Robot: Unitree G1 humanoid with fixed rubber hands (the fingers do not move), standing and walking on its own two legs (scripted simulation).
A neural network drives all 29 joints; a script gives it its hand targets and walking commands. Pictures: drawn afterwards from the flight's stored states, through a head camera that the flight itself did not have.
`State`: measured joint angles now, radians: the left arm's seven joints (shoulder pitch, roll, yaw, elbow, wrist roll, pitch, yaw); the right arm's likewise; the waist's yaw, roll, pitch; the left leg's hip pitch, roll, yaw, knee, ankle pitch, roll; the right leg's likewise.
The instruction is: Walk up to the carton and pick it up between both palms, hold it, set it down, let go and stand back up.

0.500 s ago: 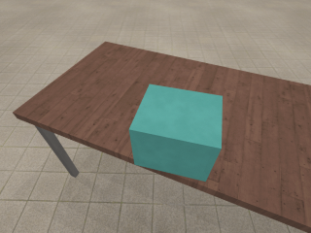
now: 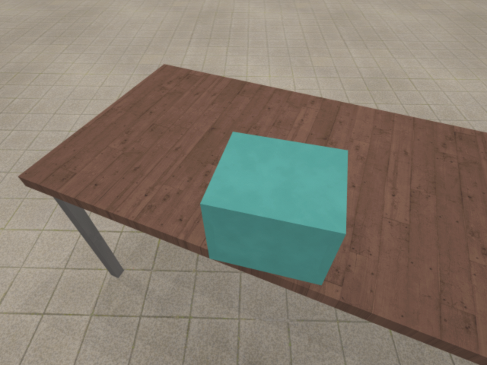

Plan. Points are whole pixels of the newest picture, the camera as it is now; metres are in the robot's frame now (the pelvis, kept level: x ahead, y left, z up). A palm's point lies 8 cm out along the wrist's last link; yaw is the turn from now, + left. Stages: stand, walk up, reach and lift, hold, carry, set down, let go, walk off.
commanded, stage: stand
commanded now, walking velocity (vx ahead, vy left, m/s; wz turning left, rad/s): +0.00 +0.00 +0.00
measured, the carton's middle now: (276, 206) +0.45 -0.04 -0.02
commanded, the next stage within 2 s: none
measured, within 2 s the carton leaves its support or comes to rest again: neither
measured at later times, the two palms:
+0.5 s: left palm out of the picture -0.04 +0.20 -0.15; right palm out of the picture -0.03 -0.19 -0.15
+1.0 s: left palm out of the picture -0.04 +0.20 -0.14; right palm out of the picture -0.03 -0.19 -0.15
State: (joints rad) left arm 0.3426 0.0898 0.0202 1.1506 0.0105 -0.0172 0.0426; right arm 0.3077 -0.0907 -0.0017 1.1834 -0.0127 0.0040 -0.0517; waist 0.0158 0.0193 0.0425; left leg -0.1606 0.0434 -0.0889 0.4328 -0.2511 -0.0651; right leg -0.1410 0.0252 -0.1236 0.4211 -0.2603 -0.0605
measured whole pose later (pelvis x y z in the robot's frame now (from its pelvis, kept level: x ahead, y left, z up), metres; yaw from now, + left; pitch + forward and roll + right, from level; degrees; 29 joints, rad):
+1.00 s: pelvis +0.00 +0.00 +0.00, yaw +0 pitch -1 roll +0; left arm 0.34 0.09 0.02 1.15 0.01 -0.02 0.04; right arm 0.31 -0.09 0.00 1.18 -0.01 0.00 -0.05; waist 0.01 0.02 0.05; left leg -0.16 0.04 -0.07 0.43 -0.25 -0.06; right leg -0.14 0.02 -0.12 0.42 -0.26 -0.06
